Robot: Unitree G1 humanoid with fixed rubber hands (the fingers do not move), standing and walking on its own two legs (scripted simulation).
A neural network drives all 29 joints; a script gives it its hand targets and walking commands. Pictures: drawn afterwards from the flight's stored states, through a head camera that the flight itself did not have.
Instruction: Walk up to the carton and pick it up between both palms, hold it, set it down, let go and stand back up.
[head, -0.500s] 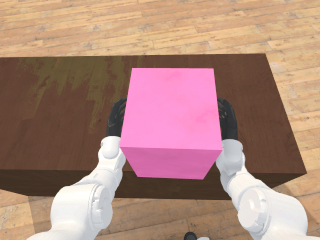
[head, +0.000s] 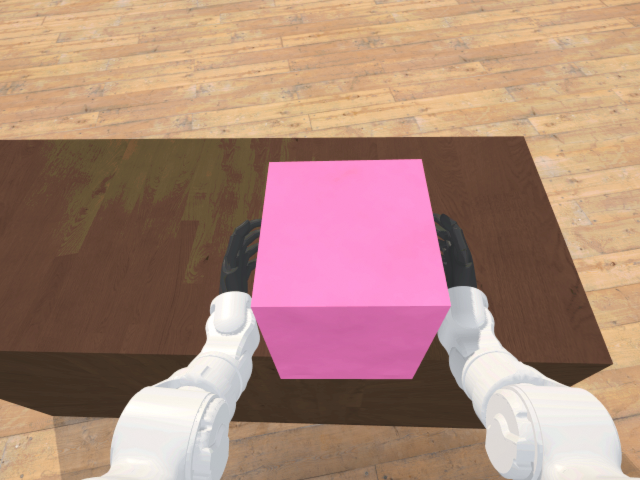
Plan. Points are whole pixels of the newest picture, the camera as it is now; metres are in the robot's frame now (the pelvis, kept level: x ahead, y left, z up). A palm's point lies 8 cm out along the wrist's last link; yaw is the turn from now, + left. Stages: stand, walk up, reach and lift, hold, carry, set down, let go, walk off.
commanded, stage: reach and lift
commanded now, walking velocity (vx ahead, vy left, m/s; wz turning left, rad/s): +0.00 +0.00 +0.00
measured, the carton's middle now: (345, 277) +0.41 -0.02 -0.03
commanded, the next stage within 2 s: none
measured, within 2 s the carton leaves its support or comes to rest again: leaves its support in 0.14 s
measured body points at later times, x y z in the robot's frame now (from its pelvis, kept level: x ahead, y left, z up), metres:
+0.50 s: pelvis -0.01 +0.00 +0.01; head +0.00 -0.01 +0.46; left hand +0.39 +0.13 +0.08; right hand +0.38 -0.16 +0.08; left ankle -0.03 +0.09 -0.71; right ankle +0.03 -0.09 -0.71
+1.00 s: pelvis -0.03 +0.00 +0.04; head -0.05 +0.00 +0.49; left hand +0.38 +0.14 +0.15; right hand +0.37 -0.15 +0.15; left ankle -0.03 +0.09 -0.71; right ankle +0.03 -0.09 -0.71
